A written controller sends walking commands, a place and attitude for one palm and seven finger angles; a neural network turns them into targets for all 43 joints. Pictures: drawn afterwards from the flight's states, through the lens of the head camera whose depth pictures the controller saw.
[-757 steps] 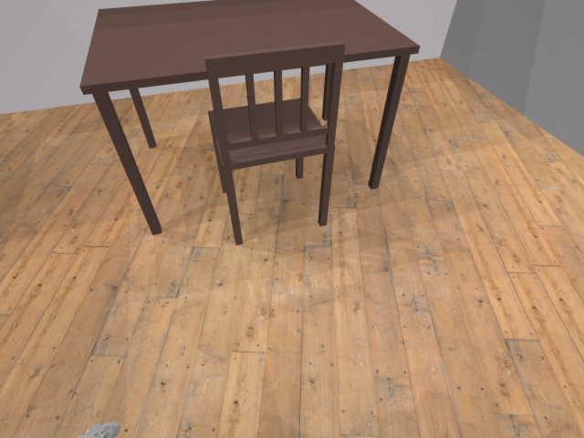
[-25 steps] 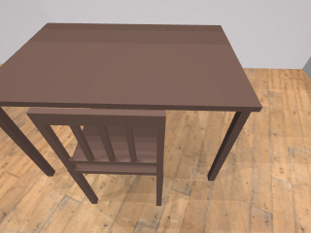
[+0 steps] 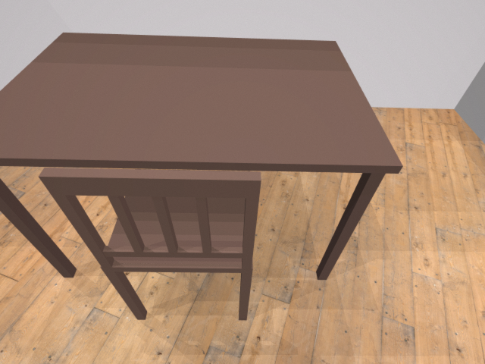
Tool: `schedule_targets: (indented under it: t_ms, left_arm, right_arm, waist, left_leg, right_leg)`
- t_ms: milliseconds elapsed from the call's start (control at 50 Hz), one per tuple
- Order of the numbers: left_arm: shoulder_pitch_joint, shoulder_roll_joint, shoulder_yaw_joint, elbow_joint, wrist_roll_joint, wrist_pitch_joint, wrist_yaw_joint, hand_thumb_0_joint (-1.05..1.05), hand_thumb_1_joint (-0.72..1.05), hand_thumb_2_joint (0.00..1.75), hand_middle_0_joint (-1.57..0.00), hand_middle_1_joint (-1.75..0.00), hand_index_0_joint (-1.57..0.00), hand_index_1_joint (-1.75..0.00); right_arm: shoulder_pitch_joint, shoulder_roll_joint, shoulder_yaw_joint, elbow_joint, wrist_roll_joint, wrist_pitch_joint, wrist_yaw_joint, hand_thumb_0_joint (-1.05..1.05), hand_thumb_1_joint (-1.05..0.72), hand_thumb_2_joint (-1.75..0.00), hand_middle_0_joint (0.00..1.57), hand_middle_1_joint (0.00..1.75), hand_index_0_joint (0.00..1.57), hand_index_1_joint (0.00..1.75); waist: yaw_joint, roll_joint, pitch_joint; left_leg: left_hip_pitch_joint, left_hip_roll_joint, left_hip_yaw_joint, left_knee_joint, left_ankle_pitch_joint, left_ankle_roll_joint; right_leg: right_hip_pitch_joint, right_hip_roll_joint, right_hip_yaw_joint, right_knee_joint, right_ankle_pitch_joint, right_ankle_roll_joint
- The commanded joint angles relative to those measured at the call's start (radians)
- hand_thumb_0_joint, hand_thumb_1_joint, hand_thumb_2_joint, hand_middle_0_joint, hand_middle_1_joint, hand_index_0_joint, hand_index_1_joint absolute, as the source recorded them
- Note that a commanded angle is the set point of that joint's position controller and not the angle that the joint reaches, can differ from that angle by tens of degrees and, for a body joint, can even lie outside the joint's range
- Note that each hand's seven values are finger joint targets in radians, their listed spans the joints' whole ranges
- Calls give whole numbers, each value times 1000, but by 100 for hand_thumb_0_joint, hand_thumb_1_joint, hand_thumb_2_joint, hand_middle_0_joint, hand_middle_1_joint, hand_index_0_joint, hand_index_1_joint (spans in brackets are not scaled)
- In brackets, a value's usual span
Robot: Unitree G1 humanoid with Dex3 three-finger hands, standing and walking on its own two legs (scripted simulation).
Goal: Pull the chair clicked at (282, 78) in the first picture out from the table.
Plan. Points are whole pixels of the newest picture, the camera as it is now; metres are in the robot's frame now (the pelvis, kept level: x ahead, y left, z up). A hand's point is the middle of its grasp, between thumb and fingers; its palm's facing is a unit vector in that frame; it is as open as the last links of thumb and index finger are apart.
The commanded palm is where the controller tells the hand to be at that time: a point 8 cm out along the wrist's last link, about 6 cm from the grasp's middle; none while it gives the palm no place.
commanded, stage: come to a stop and stand still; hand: left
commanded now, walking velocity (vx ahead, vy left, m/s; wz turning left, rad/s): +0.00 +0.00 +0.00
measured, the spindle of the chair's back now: (166, 224) +0.44 +0.20 -0.12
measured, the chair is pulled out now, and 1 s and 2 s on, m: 0.00 0.00 0.00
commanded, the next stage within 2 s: look again from close up in 0.46 s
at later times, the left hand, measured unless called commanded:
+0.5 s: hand out of the picture -0.03 +0.18 -0.18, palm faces +0.00 -0.99 -0.17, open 7.3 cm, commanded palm none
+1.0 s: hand out of the picture -0.02 +0.18 -0.18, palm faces -0.01 -0.99 -0.17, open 7.3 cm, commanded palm none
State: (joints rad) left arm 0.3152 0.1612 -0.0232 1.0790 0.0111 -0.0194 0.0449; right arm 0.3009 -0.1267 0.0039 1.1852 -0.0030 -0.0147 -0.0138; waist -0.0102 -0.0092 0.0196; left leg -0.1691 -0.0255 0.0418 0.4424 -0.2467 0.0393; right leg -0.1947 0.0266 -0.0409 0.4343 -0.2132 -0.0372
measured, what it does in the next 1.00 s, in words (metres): stands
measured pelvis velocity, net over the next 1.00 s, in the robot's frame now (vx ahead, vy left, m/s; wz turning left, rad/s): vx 0.00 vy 0.03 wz -0.02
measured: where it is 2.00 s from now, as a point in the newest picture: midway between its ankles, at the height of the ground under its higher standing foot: outside the picture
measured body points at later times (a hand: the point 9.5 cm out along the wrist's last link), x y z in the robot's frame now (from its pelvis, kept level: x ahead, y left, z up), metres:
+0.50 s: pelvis -0.01 +0.03 +0.00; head -0.01 +0.03 +0.45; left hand -0.03 +0.24 -0.16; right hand -0.03 -0.18 -0.16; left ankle +0.00 +0.09 -0.74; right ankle +0.01 -0.09 -0.74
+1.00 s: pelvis +0.00 +0.03 +0.00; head +0.00 +0.03 +0.45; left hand -0.02 +0.23 -0.16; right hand -0.03 -0.17 -0.16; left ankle +0.00 +0.09 -0.74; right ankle +0.01 -0.09 -0.74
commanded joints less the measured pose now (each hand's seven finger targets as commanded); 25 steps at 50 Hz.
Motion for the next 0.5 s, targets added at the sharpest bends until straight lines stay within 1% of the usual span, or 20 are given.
schedule_targets:
  t_ms: [0,40,60,120,140,200,260,280,320,340,360,400,440,480]
  left_arm:
    - [76,85,16,-29,0,-14,9,0,90,90,-20,-30,-20,-30]
    - [80,82,15,-29,0,-13,9,0,90,90,-20,-30,-20,-30]
    - [82,77,16,-30,1,-12,9,0,90,90,-20,-30,-20,-30]
    - [88,71,16,-29,3,-12,9,0,90,90,-20,-30,-20,-30]
    - [91,71,15,-30,3,-11,9,0,90,90,-20,-30,-20,-30]
    - [103,61,15,-29,5,-11,9,0,90,90,-20,-30,-20,-30]
    - [106,59,14,-28,6,-8,9,0,90,90,-20,-30,-20,-30]
    - [110,57,14,-30,7,-9,9,0,90,90,-20,-30,-20,-30]
    - [116,54,14,-27,7,-10,9,0,90,90,-20,-30,-20,-30]
    - [115,55,12,-29,7,-8,8,0,90,90,-20,-30,-20,-30]
    - [116,52,12,-29,7,-8,9,0,90,90,-20,-30,-20,-30]
    - [124,48,13,-26,8,-8,9,0,90,90,-20,-30,-20,-30]
    - [125,51,10,-28,7,-7,8,0,90,90,-20,-30,-20,-30]
    - [130,46,11,-26,9,-7,9,0,90,90,-20,-30,-20,-30]
  right_arm:
    - [39,-94,-19,-29,-1,-20,-9,0,-90,-90,20,30,20,30]
    - [48,-92,-20,-29,-2,-22,-10,0,-90,-90,20,30,20,30]
    - [46,-91,-21,-30,-2,-22,-10,0,-90,-90,20,30,20,30]
    - [51,-87,-21,-32,0,-24,-11,0,-90,-90,20,30,20,30]
    - [53,-87,-22,-32,0,-24,-10,0,-90,-90,20,30,20,30]
    - [53,-84,-22,-34,0,-27,-11,0,-90,-90,20,30,20,30]
    - [51,-84,-24,-36,0,-26,-11,0,-90,-90,20,30,20,30]
    - [53,-82,-24,-36,0,-27,-10,0,-90,-90,20,30,20,30]
    - [57,-79,-23,-35,1,-28,-11,0,-90,-90,20,30,20,30]
    - [56,-81,-24,-37,1,-28,-11,0,-90,-90,20,30,20,30]
    - [54,-83,-24,-38,1,-28,-11,0,-90,-90,20,30,20,30]
    - [58,-79,-24,-35,2,-29,-11,0,-90,-90,20,30,20,30]
    - [56,-80,-24,-39,2,-28,-11,0,-90,-90,20,30,20,30]
    - [59,-79,-23,-37,2,-29,-11,0,-90,-90,20,30,20,30]
  waist:
    - [13,17,74]
    - [12,30,61]
    - [12,20,71]
    - [11,15,72]
    - [12,23,69]
    - [13,11,70]
    - [13,21,89]
    - [12,8,80]
    - [11,18,72]
    - [13,24,74]
    - [13,15,81]
    - [13,7,72]
    - [13,22,77]
    - [13,11,77]
  left_leg:
    - [-50,115,-135,-98,65,2]
    - [-39,120,-139,-109,59,5]
    - [-48,121,-141,-112,42,6]
    - [-51,121,-146,-121,31,8]
    - [-52,124,-150,-131,23,11]
    - [-49,122,-152,-131,31,12]
    - [-60,124,-159,-145,-12,13]
    - [-56,125,-162,-144,-5,15]
    - [-51,127,-162,-148,3,16]
    - [-51,129,-163,-153,3,18]
    - [-55,129,-165,-150,2,16]
    - [-50,129,-164,-151,2,17]
    - [-51,129,-166,-156,-2,19]
    - [-53,130,-167,-155,-4,19]
  right_leg:
    - [-55,-124,141,-98,4,-8]
    - [-57,-118,135,-91,2,-8]
    - [-66,-116,133,-89,-4,-6]
    - [-68,-116,133,-84,1,-4]
    - [-67,-112,129,-82,-5,-3]
    - [-73,-115,129,-78,9,-1]
    - [-92,-111,128,-75,-10,0]
    - [-88,-111,129,-72,-3,0]
    - [-83,-113,126,-70,10,1]
    - [-84,-109,122,-70,5,2]
    - [-90,-108,122,-67,7,4]
    - [-87,-112,122,-66,11,4]
    - [-92,-107,123,-69,3,3]
    - [-94,-109,122,-65,6,4]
